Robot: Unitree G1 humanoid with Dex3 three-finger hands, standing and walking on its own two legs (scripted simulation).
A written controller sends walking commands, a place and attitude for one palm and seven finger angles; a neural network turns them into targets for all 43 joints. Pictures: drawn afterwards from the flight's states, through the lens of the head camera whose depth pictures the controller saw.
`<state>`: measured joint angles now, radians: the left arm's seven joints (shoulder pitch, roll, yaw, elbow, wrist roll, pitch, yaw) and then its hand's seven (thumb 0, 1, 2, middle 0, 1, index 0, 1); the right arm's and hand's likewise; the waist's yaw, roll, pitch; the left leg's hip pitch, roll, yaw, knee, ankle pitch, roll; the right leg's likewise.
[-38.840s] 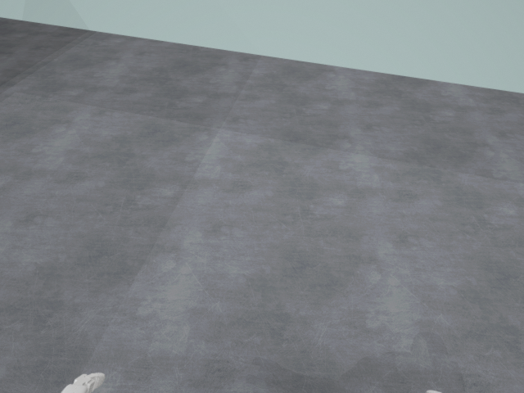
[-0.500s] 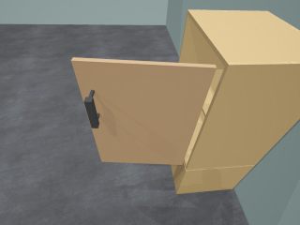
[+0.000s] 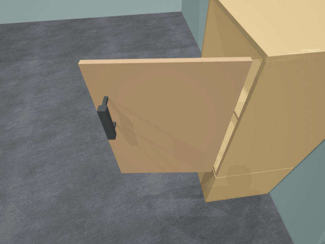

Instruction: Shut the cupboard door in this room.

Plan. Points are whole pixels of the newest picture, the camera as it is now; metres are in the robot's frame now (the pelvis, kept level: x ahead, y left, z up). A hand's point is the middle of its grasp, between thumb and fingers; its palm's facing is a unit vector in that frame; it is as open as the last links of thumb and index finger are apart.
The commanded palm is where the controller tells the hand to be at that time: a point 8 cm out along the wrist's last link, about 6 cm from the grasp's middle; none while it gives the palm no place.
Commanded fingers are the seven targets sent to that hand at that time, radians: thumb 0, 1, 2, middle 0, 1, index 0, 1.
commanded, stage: look again from close up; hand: left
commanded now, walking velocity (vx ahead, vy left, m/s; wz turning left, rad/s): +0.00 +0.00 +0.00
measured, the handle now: (108, 118) +0.45 +0.19 +0.04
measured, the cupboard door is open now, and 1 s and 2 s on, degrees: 83 83 83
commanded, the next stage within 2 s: raise the hand and make a fist in 0.20 s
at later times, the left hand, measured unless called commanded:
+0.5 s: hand (99, 208) +0.20 +0.17 -0.01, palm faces +0.27 -0.96 -0.13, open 7.1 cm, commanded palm +0.10 +0.22 -0.05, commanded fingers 0.00 0.90 0.90 -0.38 -0.50 -0.38 -0.50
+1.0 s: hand (107, 232) +0.16 +0.14 -0.02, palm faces -0.09 -1.00 -0.04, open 4.8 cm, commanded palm +0.12 +0.21 -0.02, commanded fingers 0.00 0.90 0.90 -0.84 -1.00 -0.84 -1.00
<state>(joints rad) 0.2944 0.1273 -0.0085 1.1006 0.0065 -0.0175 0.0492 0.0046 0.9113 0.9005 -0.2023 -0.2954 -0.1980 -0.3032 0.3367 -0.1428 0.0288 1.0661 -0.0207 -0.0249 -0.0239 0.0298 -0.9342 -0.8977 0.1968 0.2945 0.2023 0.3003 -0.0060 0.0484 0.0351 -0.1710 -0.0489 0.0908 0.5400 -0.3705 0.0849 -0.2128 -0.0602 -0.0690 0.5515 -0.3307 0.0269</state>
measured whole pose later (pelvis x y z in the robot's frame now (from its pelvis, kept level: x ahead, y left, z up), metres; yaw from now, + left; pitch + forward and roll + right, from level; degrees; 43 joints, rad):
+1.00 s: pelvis -0.07 -0.05 -0.08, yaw +1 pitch +11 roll -1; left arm 0.26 0.28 0.17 0.07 -0.31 -0.39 -0.38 0.01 0.90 0.90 -0.67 -0.81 -0.66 -0.81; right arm 0.19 -0.20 0.05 0.55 0.03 -0.26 -0.06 0.02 -0.90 -0.90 0.20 0.30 0.21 0.30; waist 0.02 0.01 -0.10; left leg -0.83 -0.04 -0.10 1.16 -0.53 -0.02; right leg -0.85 0.05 -0.10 1.09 -0.44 -0.08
